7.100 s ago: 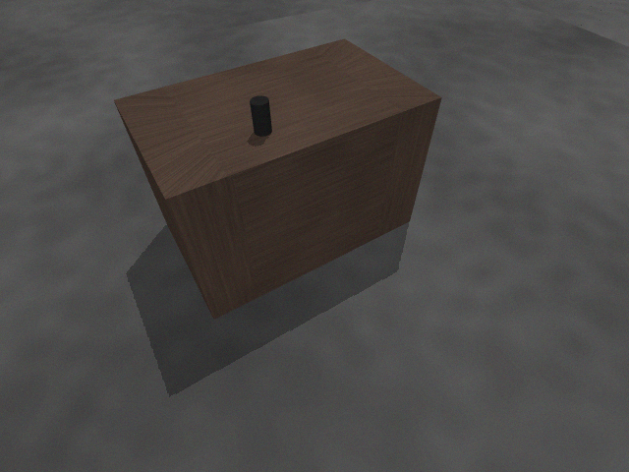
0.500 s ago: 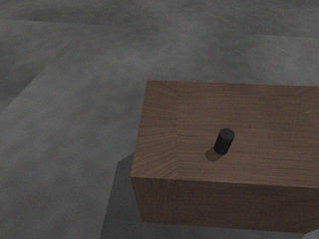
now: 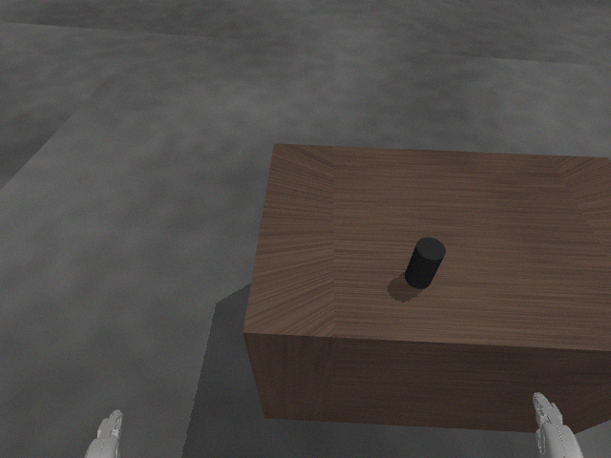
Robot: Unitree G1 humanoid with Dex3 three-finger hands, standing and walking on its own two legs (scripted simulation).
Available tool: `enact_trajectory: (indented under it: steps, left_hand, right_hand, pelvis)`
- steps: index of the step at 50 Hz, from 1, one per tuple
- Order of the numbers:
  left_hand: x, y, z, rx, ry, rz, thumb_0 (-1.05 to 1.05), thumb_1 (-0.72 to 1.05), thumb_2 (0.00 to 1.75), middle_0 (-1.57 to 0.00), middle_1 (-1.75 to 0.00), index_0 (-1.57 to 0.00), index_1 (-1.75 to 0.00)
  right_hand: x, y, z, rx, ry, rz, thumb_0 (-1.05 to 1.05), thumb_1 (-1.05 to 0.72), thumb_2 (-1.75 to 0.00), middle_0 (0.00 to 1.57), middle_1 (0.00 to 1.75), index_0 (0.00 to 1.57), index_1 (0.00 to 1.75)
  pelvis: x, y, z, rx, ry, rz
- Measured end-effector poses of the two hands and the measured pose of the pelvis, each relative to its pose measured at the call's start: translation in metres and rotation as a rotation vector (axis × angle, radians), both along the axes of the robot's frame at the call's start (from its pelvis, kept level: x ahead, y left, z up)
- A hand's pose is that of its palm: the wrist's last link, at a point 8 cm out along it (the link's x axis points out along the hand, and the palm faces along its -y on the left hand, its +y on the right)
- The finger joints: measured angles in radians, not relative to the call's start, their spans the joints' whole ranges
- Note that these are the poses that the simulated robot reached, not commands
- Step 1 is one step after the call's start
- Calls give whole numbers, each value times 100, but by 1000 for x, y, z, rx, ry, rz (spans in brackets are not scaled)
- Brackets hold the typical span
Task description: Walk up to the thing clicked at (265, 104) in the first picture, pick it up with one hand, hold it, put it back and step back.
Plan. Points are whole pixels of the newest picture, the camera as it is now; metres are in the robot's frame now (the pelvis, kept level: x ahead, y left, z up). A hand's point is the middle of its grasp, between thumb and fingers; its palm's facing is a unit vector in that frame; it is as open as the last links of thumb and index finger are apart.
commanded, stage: rise first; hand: right
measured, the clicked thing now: (424, 263) +0.49 -0.23 -0.13
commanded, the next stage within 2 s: go down in 0.60 s
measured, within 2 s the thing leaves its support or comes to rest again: neither
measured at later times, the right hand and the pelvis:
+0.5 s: hand (523, 434) +0.18 -0.26 -0.05, palm faces +0.27 +0.89 -0.36, open 17.2 cm; pelvis +0.00 +0.00 +0.00, yaw +0 degrees
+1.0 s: hand (543, 407) +0.20 -0.28 -0.02, palm faces +0.37 +0.89 -0.27, open 17.1 cm; pelvis -0.01 +0.01 +0.00, yaw -2 degrees
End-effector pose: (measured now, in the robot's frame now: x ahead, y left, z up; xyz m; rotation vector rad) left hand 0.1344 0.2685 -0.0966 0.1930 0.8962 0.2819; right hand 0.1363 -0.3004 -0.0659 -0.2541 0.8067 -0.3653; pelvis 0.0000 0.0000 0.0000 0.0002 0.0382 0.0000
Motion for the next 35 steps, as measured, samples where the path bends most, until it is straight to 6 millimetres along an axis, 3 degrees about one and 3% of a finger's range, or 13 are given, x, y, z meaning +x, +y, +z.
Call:
enact_trajectory:
  steps: [11, 35]
  left_hand:
    - [14, -8, 16, 18, -88, -50, -1, -47, 8, -7, -6, -7, -7]
    - [11, -5, 17, 10, -103, -64, -1, -52, 7, -7, -7, -7, -7]
  right_hand:
    - [11, -2, 25, -42, -131, 14, -1, 42, -8, 6, 6, 6, 6]
    - [9, 3, 57, -58, -270, 30, -1, 45, -8, 5, 6, 6, 6]
  pelvis:
    - [4, 2, 1, -3, -25, -3]
    - [1, 3, 2, -3, -56, -7]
